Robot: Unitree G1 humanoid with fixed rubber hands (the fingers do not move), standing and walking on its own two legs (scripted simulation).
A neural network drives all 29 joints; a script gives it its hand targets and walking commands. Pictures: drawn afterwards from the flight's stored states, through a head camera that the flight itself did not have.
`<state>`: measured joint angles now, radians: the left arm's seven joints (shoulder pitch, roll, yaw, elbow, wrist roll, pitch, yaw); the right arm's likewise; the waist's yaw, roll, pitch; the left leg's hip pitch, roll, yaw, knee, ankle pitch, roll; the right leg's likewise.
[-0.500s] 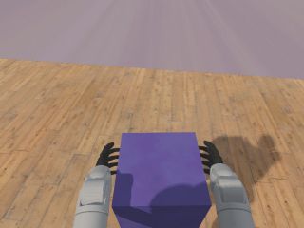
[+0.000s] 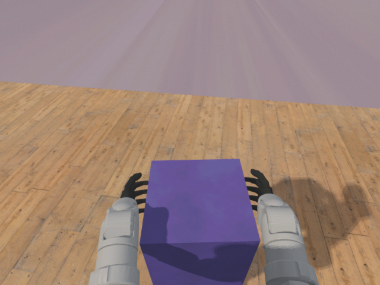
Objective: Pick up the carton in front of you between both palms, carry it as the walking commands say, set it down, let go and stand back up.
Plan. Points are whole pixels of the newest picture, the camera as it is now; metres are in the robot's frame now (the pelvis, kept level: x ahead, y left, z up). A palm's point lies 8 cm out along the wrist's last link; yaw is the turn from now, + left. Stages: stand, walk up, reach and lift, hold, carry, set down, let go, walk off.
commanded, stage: set down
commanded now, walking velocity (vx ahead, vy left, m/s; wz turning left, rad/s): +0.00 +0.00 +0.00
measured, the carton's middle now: (196, 225) +0.29 +0.00 -0.04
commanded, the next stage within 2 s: none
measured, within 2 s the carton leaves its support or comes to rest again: neither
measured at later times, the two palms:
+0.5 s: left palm (155, 226) +0.35 +0.12 -0.14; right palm (260, 233) +0.32 -0.17 -0.13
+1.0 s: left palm (168, 232) +0.40 +0.10 -0.28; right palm (257, 244) +0.35 -0.19 -0.26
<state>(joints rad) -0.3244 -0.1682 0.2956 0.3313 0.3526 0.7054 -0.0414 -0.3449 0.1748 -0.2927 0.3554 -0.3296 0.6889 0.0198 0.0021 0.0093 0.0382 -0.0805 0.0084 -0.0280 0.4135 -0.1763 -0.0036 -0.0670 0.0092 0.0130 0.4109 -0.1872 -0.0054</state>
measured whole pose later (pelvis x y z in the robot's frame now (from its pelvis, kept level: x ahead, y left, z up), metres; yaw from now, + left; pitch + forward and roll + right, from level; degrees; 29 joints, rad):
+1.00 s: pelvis -0.04 +0.02 -0.20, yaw -1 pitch +42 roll -1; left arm -0.79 -0.06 0.36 0.69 0.24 0.22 0.05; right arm -0.72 0.11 -0.51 0.53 -0.21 0.25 -0.02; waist -0.09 0.06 -0.24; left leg -1.75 -0.04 -0.03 1.46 -0.44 0.00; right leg -1.73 0.02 0.04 1.45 -0.45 0.04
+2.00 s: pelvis -0.07 +0.02 -0.40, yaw -3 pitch +44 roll -3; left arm -1.35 0.23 0.04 1.05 0.01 0.18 0.12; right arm -1.15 -0.07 -0.49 0.73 -0.01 0.21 -0.12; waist -0.14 0.02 0.13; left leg -2.37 -0.06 -0.05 2.13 -0.53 -0.02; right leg -2.33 0.05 0.02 2.11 -0.54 0.07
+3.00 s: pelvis -0.08 +0.02 -0.41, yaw -4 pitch +38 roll -4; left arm -1.42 0.25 0.07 1.22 0.07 0.05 0.04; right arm -1.21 -0.17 -0.49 1.03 -0.01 0.05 -0.03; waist -0.14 -0.02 0.24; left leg -2.33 -0.05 -0.06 2.21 -0.55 -0.01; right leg -2.29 0.06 0.01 2.18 -0.56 0.08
